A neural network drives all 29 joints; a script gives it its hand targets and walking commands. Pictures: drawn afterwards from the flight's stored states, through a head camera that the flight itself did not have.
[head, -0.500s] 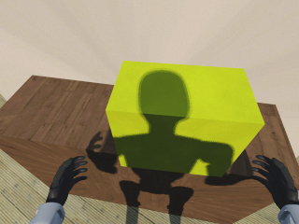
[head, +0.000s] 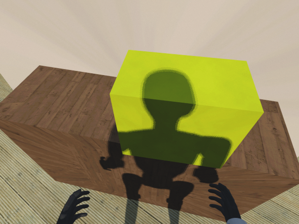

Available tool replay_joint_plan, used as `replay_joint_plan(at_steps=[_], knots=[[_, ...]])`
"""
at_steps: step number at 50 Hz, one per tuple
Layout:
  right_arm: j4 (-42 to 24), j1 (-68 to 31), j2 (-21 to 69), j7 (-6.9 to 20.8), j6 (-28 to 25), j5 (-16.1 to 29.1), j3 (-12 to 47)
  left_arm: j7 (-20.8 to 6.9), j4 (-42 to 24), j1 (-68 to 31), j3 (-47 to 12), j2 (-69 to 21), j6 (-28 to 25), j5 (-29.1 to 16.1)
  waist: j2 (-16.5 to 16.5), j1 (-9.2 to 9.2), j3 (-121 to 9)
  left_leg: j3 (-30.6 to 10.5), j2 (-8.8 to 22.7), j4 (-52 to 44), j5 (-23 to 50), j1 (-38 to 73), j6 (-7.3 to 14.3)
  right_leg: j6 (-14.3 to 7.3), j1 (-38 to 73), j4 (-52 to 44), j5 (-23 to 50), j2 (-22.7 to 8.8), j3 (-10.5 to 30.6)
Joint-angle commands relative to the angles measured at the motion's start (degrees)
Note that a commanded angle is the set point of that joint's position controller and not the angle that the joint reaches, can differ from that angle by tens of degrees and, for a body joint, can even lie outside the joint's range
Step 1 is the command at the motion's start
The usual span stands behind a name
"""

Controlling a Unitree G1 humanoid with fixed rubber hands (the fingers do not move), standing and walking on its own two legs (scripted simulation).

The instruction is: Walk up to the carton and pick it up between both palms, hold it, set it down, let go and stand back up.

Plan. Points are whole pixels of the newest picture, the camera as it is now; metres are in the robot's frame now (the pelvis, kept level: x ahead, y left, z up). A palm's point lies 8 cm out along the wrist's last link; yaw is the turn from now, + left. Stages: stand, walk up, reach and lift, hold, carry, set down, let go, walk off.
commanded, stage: let go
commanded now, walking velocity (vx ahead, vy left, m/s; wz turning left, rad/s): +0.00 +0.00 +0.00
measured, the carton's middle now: (177, 112) +0.40 -0.07 +0.06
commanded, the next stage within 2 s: stand in 0.52 s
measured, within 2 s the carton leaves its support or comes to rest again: neither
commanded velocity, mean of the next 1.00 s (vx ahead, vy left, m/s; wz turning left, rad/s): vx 0.00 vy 0.00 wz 0.00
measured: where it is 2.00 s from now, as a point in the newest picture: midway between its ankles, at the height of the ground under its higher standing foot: outside the picture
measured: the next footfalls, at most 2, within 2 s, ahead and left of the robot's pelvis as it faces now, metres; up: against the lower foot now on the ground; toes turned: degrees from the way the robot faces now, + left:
none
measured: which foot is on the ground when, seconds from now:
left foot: down 0.00-1.00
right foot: down 0.00-1.00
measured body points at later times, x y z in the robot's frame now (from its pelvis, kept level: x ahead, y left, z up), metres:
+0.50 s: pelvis +0.02 -0.01 +0.00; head +0.02 -0.01 +0.45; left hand +0.19 +0.21 -0.08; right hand +0.17 -0.24 -0.08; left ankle +0.00 +0.14 -0.74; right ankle +0.05 -0.14 -0.74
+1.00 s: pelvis +0.02 +0.01 -0.01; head +0.02 +0.02 +0.44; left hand +0.09 +0.25 -0.15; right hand +0.03 -0.25 -0.15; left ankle +0.00 +0.14 -0.74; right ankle +0.05 -0.14 -0.74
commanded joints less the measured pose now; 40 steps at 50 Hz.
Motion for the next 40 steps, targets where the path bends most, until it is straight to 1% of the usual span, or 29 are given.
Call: replay_joint_plan(at_steps=[1, 5, 10, 14, 18, 25, 26, 27, 28, 29, 30, 31, 32, 33, 34, 35, 37, 38, 40], knots=[[-3.86, -6.26, -10.05, -0.43, -3.32, -3.68, -3.62, 1.05, -10.43, -8.26, 4.05, 5.53, 3.24, 3.21, 1.1, -1.34, -6.64, 7.25, -0.57, -12.23, 1.63, -12.14, 1.7, -3.1, 11.5, -4.21, -0.02, 2.09, -3.62], [-4.35, -6.75, -10.41, -0.13, -0.62, -6.09, -4.04, 1.25, -11.58, -8.04, 5.4, 4.94, 9.42, 5.04, 0.54, -0.86, -5.48, 8.65, -1.05, -13.72, 1.69, -13.81, 1.99, -2.26, 14.72, -4.0, 0.98, 2.43, -4.12], [-7.25, -5.76, -8.98, 0.44, 2.26, -6.15, -2.39, 1.18, -12.16, -8.34, 6.75, 4.19, 13.13, 6.45, -0.76, -0.18, -4.07, 9.5, -1.65, -13.99, 2.95, -12.5, 2.03, -1.95, 14.65, -5.06, 0.75, 1.81, -3.95], [-9.53, -4.57, -7.82, 0.8, 3.44, -5.07, -0.88, 1.14, -12.5, -8.86, 7.06, 3.67, 14.04, 6.59, -1.75, -0.15, -4.01, 9.46, -2.24, -13.15, 4.0, -8.67, 1.77, -1.91, 11.08, -6.73, 0.76, 1.02, -3.46], [-10.51, -3.71, -7.53, 0.99, 3.83, -4.25, -0.05, 0.97, -12.66, -9.13, 7.13, 3.36, 14.37, 6.7, -1.87, -0.25, -4.48, 9.15, -2.57, -12.22, 4.94, -5.22, 1.48, -1.9, 7.87, -7.92, 1.68, 0.5, -3.17], [-10.17, -2.91, -8.43, 0.85, 2.67, -3.94, -0.16, 0.72, -13.27, -8.69, 7.59, 3.66, 13.72, 7.01, -1.56, -0.5, -6.77, 8.74, -2.69, -10.87, 7.88, -1.68, 0.94, -1.63, 6.4, -8.15, 6.39, 0.33, -3.22], [-16.82, -2.82, -8.37, 2.39, 3.89, -2.18, 0.61, 2.62, -13.16, -5.52, 6.12, 4.3, 11.54, 7.71, 1.62, -4.75, -10.25, 5.54, -3.13, -10.86, 7.32, -0.29, 0.92, -2.02, 4.97, -8.08, 6.46, 1.71, -4.52], [-3.71, 1.84, -15.9, 1.12, 9.69, -3.44, -2.11, -0.99, -3.86, 0.14, 10.13, 8.56, 7.41, 14.81, 3.27, 1.99, -2.84, 0.86, 3.88, -2.72, 16.74, -2.3, 0.54, -0.41, -7.1, -2.63, 21.9, -3.6, 2.51], [-5.33, 7.32, -17.22, 0.14, 12.13, -3.17, -2.87, -2.25, -2.47, 2.93, 10.55, 10.86, 5.38, 14.37, -0.71, -1.46, -11.24, 1.29, 4.19, 1.05, 20.11, 0.03, 0.3, -0.62, -2.38, 0.07, 30.92, -4.32, 3.04], [-4.56, 8.0, -16.62, 0.15, 13.0, -3.0, -2.36, -3.07, -1.96, 2.08, 10.41, 9.03, 4.01, 13.52, -3.03, -1.72, -14.97, 2.64, 3.14, 2.51, 15.57, -0.78, 0.02, -1.16, -1.62, 1.45, 32.49, -3.72, 3.28], [-4.48, 7.88, -16.03, 0.21, 13.39, -2.76, -2.02, -3.41, -1.44, 1.52, 10.13, 7.65, 3.38, 12.66, -4.58, -2.01, -15.54, 3.42, 2.37, 3.1, 10.18, -2.46, 0.12, -1.51, -2.24, 1.64, 31.47, -3.56, 3.87], [-4.19, 7.41, -15.31, 0.34, 13.56, -2.72, -1.7, -3.61, -0.92, 0.95, 9.97, 6.81, 3.34, 11.88, -5.06, -2.09, -15.79, 3.93, 1.69, 3.54, 5.42, -3.88, 0.29, -2.17, -3.11, 1.55, 29.74, -3.7, 5.02], [-3.82, 6.26, -14.55, 0.63, 13.63, -2.85, -1.34, -3.89, -0.41, 0.18, 9.88, 6.36, 3.42, 11.6, -5.09, -2.07, -15.37, 3.76, 1.64, 3.2, 1.82, -4.8, 0.36, -2.16, -4.83, 0.88, 26.41, -3.78, 5.87], [-3.62, 5.51, -14.06, 0.86, 13.77, -3.17, -1.05, -3.97, 0.09, -0.12, 9.93, 6.4, 3.54, 11.53, -4.5, -2.01, -13.24, 3.23, 2.02, 2.49, -0.14, -6.25, 0.67, -2.08, -7.28, 0.39, 22.65, -3.75, 6.5], [-3.26, 5.11, -14.08, 0.95, 13.82, -3.49, -0.93, -4.01, 0.75, -0.04, 9.94, 6.29, 3.58, 11.58, -3.74, -1.98, -11.96, 2.23, 2.87, 1.43, -0.86, -7.23, 1.19, -1.82, -9.08, 0.36, 19.29, -3.43, 6.75], [-2.64, 4.9, -14.4, 0.93, 13.81, -3.69, -0.94, -4.02, 1.46, 0.14, 9.92, 6.0, 3.55, 11.64, -2.08, -1.81, -11.08, 1.35, 3.64, 0.52, -0.21, -8.02, 1.77, -1.49, -9.98, 0.85, 17.24, -2.83, 6.35], [-1.35, 4.68, -15.09, 0.68, 13.68, -3.84, -1.05, -3.86, 3.28, 1.18, 9.81, 5.28, 3.38, 11.57, 0.49, -1.52, -10.8, -0.28, 5.09, -1.49, 1.96, -8.91, 2.91, -0.73, -10.13, 2.42, 15.31, -1.65, 5.19], [-0.68, 4.71, -15.24, 0.52, 13.61, -3.79, -1.06, -3.77, 4.25, 1.75, 9.79, 5.12, 3.32, 11.51, 0.96, -1.42, -10.99, -0.65, 5.48, -2.0, 3.2, -9.03, 3.31, -0.64, -9.83, 2.78, 14.74, -1.47, 5.01], [0.88, 5.25, -15.22, 0.33, 13.56, -3.61, -0.99, -3.59, 6.19, 2.8, 9.84, 5.22, 3.35, 11.38, 0.81, -1.4, -11.06, -0.37, 5.42, -2.18, 3.83, -9.01, 3.59, -0.71, -9.44, 2.54, 14.04, -1.64, 5.45]])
